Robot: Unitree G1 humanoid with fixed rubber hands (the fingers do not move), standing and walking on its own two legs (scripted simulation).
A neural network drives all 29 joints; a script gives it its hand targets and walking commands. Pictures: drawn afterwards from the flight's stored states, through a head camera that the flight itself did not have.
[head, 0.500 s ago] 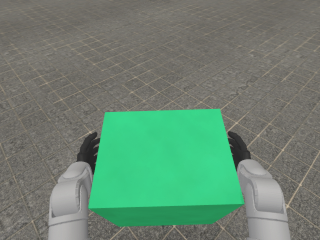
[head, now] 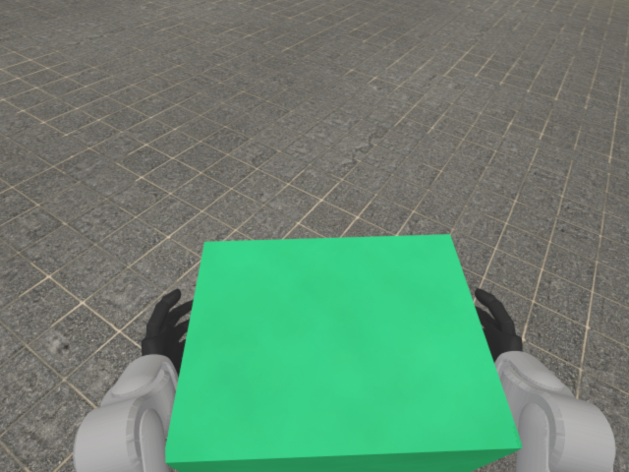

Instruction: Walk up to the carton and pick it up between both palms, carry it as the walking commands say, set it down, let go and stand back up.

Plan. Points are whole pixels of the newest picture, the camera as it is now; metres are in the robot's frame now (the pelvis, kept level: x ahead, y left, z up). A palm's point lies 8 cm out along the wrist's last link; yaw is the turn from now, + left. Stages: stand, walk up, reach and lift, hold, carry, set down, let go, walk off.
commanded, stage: carry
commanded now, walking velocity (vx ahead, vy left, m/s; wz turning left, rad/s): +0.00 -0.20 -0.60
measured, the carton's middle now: (330, 376) +0.23 +0.01 +0.02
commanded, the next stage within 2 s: none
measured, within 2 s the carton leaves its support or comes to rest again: neither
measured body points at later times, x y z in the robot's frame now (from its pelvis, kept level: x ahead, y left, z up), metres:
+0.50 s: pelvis -0.04 -0.14 +0.00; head -0.04 -0.16 +0.45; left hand +0.25 -0.07 +0.06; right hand +0.10 -0.41 +0.05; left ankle +0.00 +0.04 -0.67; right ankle -0.01 -0.26 -0.72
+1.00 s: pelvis -0.13 -0.23 +0.03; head -0.13 -0.18 +0.48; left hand +0.18 -0.21 +0.11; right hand -0.05 -0.50 +0.13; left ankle -0.08 -0.11 -0.72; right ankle -0.20 -0.40 -0.63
